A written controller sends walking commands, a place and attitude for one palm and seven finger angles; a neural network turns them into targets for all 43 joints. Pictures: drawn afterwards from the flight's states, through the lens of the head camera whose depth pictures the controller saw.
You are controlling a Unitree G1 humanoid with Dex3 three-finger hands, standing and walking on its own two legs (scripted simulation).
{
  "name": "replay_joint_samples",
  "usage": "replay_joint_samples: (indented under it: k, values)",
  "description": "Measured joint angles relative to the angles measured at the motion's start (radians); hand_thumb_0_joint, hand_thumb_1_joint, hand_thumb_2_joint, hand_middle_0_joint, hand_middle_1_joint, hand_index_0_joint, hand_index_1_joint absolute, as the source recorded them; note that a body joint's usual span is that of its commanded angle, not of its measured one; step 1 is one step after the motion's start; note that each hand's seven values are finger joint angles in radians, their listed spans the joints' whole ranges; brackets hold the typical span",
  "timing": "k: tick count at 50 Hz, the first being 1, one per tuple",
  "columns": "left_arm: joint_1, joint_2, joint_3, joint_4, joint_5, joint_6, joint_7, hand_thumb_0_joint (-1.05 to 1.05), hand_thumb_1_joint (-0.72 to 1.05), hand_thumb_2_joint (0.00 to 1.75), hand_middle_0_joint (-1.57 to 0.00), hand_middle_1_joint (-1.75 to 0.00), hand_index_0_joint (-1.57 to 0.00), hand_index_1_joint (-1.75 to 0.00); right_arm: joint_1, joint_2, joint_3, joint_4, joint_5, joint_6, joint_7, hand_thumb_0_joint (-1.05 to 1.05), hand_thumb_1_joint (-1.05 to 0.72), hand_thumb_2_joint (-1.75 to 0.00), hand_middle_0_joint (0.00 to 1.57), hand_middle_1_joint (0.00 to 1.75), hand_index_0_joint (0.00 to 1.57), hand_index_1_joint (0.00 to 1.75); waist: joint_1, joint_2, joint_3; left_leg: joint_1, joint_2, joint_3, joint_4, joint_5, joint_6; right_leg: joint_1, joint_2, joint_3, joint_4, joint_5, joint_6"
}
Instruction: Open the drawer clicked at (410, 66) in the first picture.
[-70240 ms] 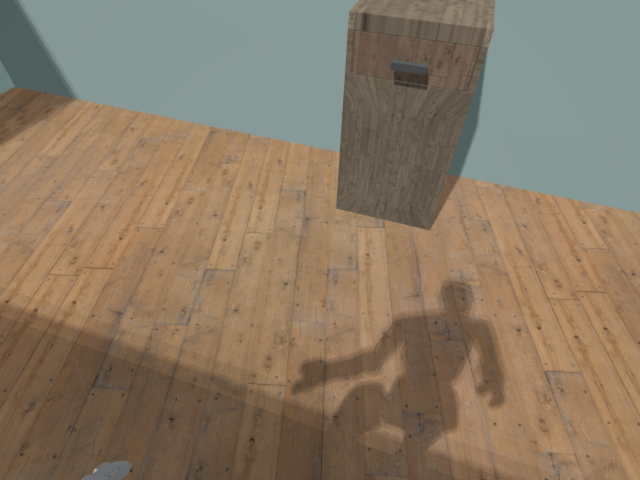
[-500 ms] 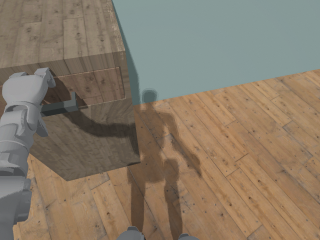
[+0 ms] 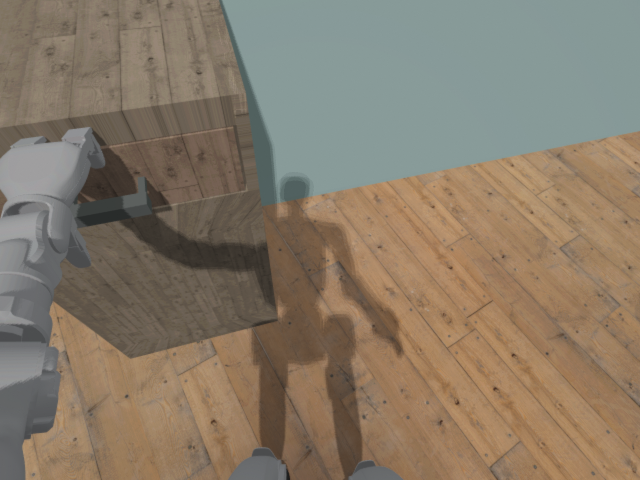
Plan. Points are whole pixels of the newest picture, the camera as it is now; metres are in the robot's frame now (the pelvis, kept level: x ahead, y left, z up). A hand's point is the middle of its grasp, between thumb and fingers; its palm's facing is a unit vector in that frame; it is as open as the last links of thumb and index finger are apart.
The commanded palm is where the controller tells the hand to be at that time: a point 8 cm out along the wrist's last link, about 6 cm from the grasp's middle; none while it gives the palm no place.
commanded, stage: re-aim the fingers above the handle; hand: left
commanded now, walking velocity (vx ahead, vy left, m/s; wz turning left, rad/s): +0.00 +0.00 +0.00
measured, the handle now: (108, 199) +0.51 +0.30 +0.00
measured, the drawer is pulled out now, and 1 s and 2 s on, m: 0.00 0.00 0.00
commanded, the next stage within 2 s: lower the fingers behind the handle in 0.26 s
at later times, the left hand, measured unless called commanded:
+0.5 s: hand (70, 200) +0.46 +0.31 +0.06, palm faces -0.02 +0.00 -1.00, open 13.5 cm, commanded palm +0.46 +0.35 +0.09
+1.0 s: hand (73, 201) +0.46 +0.31 +0.05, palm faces +0.01 +0.00 -1.00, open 13.6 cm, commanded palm +0.46 +0.35 +0.06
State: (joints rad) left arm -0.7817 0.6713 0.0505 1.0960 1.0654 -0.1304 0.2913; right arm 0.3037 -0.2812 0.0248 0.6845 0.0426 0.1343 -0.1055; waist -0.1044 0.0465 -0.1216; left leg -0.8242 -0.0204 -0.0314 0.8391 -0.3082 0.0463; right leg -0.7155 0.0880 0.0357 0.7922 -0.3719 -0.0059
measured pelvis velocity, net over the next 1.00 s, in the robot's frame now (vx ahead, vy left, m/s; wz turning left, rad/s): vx -0.01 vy -0.01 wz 0.00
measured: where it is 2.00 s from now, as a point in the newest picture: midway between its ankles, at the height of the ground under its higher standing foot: outside the picture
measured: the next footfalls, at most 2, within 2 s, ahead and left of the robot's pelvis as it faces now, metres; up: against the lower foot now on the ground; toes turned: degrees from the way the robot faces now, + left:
none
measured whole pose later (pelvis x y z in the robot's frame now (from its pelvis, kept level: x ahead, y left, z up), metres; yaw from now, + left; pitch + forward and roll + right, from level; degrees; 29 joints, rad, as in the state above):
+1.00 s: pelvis -0.01 -0.01 -0.01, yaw +0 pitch +19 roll -3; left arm -0.88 0.69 0.02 1.20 1.07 -0.12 0.34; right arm 0.32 -0.29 0.05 0.66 0.04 0.14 -0.09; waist -0.12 0.04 -0.14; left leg -0.92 -0.02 -0.04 0.91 -0.31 0.04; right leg -0.81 0.09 0.02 0.87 -0.39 -0.01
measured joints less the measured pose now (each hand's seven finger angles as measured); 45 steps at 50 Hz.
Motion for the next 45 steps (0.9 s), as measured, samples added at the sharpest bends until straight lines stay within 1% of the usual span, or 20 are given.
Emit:
replay_joint_samples:
  k: [25,37,45]
  values:
    - [-0.018,0.006,-0.007,0.027,0.001,-0.006,0.011,0.00,-0.49,0.30,-0.43,-1.22,-0.36,-1.24,0.004,-0.001,0.005,0.002,-0.002,-0.008,0.005,0.00,-0.90,-0.90,0.20,0.30,0.20,0.30,0.000,-0.004,-0.007,-0.011,0.003,-0.008,0.006,-0.002,-0.007,-0.010,0.004,-0.009,0.006,-0.003,-0.007]
    - [-0.045,0.009,-0.012,0.052,0.003,-0.008,0.039,0.00,-0.49,0.30,-0.41,-1.22,-0.34,-1.28,0.005,-0.006,0.007,-0.010,-0.004,-0.001,0.012,0.00,-0.90,-0.90,0.20,0.30,0.20,0.30,0.000,-0.005,-0.015,-0.052,0.002,-0.010,0.035,-0.005,-0.007,-0.052,0.004,-0.013,0.040,-0.010,-0.007]
    - [-0.073,0.014,-0.020,0.080,0.004,0.005,0.050,0.00,-0.49,0.30,-0.40,-1.22,-0.32,-1.30,0.008,-0.007,0.016,-0.018,-0.006,0.003,0.014,0.00,-0.90,-0.90,0.20,0.30,0.20,0.30,-0.009,-0.007,-0.021,-0.080,0.003,-0.012,0.057,-0.005,-0.007,-0.081,0.006,-0.017,0.064,-0.012,-0.007]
